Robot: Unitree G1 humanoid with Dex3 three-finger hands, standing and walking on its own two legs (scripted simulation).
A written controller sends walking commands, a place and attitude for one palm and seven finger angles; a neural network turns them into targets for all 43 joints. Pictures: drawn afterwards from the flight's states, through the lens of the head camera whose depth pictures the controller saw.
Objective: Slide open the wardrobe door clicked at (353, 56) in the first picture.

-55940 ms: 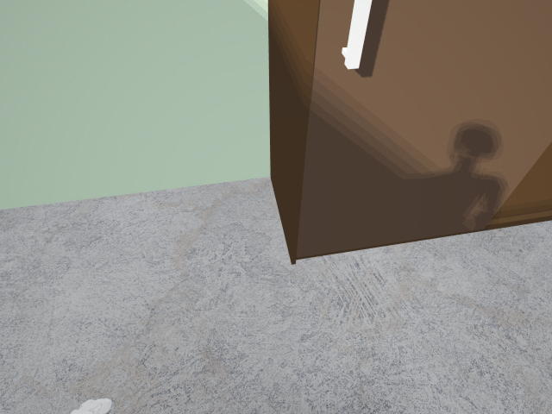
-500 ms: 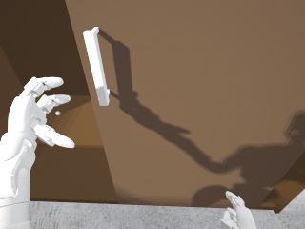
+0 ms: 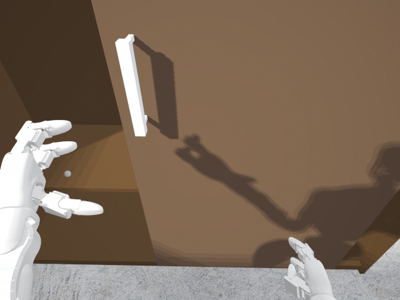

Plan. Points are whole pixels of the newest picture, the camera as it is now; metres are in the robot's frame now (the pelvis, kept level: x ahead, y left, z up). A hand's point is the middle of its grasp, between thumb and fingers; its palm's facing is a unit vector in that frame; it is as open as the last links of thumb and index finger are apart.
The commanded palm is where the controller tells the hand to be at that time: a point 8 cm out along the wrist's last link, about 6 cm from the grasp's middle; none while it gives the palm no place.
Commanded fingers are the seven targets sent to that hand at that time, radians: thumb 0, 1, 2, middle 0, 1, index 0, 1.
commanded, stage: draw the hand back to the body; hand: left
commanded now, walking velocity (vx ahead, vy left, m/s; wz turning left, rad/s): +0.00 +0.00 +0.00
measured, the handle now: (136, 88) +0.47 +0.22 +0.23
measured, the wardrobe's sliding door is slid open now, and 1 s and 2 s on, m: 0.69 0.69 0.69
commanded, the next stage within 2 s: step back with the hand held close in 0.96 s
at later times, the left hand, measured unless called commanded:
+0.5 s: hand (72, 184) +0.23 +0.26 +0.17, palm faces +0.40 -0.85 -0.34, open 9.6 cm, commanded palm +0.18 +0.30 +0.18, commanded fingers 0.00 0.79 0.85 -0.20 -0.36 -0.20 -0.36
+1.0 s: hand (78, 186) +0.23 +0.25 +0.16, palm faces +0.42 -0.84 -0.35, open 7.5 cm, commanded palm +0.19 +0.29 +0.18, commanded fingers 0.00 0.90 0.90 -0.20 -0.30 -0.20 -0.30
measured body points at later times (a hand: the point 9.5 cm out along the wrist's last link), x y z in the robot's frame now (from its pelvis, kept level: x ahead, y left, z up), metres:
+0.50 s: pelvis +0.03 +0.01 +0.01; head +0.00 +0.00 +0.46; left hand +0.20 +0.30 +0.19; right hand +0.21 -0.23 -0.07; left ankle +0.09 +0.09 -0.74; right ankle +0.00 -0.10 -0.74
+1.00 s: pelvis +0.04 -0.01 +0.01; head +0.01 -0.02 +0.46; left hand +0.20 +0.29 +0.18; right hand +0.23 -0.23 -0.07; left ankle +0.09 +0.09 -0.74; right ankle +0.00 -0.10 -0.74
